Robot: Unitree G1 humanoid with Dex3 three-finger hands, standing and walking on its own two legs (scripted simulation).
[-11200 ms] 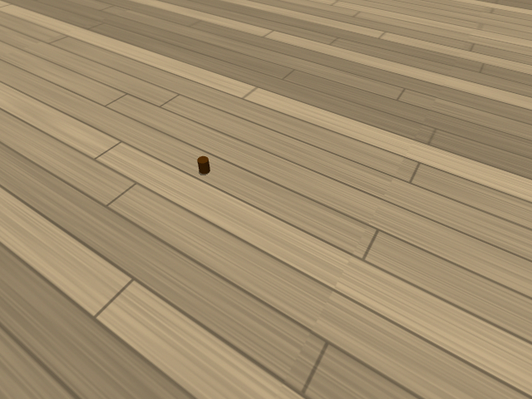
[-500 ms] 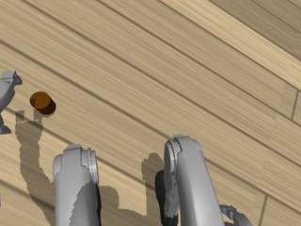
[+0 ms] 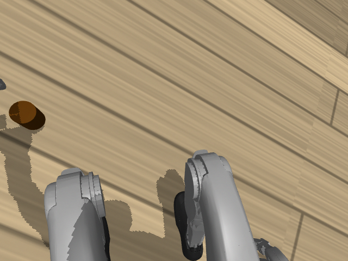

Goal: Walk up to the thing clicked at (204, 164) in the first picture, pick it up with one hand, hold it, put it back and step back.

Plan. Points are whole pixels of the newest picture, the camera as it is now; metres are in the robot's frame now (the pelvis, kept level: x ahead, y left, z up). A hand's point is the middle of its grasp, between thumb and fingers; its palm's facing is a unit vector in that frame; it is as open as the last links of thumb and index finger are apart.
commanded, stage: rise first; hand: left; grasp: from above
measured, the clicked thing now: (28, 116) +0.48 +0.32 -0.29
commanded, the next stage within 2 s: approach in 0.18 s
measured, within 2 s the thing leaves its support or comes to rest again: neither
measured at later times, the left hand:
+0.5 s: hand (0, 114) +0.45 +0.33 -0.18, palm faces -0.44 -0.08 -0.90, open 14.1 cm
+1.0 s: hand (7, 117) +0.44 +0.32 -0.18, palm faces -0.53 -0.12 -0.84, open 14.0 cm
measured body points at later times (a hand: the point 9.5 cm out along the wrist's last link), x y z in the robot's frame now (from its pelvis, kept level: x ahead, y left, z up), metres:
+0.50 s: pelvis +0.00 +0.00 -0.01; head +0.25 +0.09 +0.35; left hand +0.47 +0.34 -0.13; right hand +0.07 -0.27 -0.11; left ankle +0.07 +0.13 -0.30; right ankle +0.10 -0.14 -0.30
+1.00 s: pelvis -0.01 +0.00 +0.00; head +0.24 +0.08 +0.36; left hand +0.47 +0.33 -0.13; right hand +0.02 -0.27 -0.10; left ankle +0.07 +0.13 -0.30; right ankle +0.10 -0.14 -0.30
